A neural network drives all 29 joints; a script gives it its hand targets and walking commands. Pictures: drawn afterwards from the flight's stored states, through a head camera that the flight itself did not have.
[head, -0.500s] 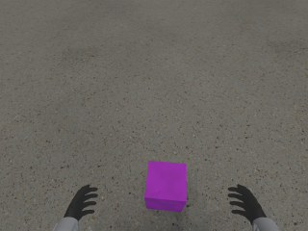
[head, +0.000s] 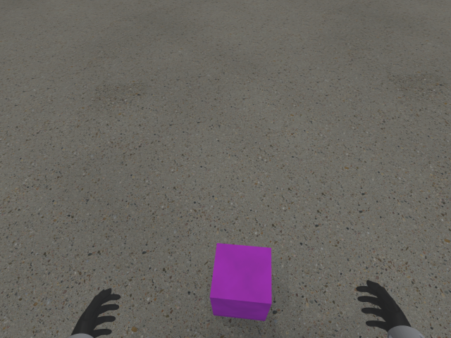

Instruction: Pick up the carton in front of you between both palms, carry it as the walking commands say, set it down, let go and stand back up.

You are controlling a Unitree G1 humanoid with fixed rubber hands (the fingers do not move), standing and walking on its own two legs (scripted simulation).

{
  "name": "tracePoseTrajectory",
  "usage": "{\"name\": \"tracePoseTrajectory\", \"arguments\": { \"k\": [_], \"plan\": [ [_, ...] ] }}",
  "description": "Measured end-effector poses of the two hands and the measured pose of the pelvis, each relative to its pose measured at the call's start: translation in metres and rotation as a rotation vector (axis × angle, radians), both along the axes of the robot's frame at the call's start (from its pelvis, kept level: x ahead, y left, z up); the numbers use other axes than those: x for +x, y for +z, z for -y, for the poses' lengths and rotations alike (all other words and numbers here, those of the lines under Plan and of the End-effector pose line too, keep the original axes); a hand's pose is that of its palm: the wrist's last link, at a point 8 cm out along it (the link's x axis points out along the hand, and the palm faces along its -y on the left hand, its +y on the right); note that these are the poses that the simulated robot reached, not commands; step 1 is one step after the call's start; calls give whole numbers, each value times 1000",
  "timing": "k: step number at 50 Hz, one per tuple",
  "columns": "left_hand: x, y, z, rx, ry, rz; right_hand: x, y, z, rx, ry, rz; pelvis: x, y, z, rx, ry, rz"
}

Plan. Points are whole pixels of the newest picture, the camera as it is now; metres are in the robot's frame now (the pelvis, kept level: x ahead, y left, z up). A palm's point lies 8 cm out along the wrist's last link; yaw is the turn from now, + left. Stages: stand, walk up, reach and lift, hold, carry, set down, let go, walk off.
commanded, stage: stand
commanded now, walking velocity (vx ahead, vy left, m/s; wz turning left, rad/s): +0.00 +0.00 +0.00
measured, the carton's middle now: (241, 282) +0.41 -0.03 -0.64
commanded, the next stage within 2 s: none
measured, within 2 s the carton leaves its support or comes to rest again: neither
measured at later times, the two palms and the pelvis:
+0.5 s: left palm out of the picture +0.13 +0.29 -0.08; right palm (407, 337) +0.14 -0.29 -0.09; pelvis +0.01 +0.00 +0.00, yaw +0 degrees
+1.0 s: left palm out of the picture +0.09 +0.30 -0.09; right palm out of the picture +0.10 -0.30 -0.09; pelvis +0.00 +0.00 +0.01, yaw +0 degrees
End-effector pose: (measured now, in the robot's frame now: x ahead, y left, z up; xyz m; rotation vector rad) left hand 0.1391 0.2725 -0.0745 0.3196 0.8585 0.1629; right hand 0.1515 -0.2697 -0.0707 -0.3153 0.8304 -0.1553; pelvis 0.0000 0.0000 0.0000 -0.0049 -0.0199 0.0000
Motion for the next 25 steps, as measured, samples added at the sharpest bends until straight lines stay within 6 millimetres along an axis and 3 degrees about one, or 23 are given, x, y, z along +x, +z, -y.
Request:
{"name": "tracePoseTrajectory", "arguments": {
  "k": [7,25],
  "plan": [
    [-6,-1,-19,51,24,-50,-7,-10,15,-32,-4,-58,7,1,1,2,4,-17],
    [-8,-10,-17,39,39,-103,-12,-17,22,-43,-16,-125,13,4,2,3,8,-3]
  ]
}}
